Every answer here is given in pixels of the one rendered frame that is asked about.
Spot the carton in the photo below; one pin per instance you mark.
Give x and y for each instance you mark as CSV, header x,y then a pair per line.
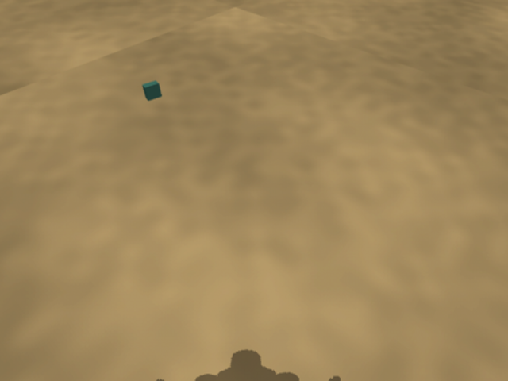
x,y
152,90

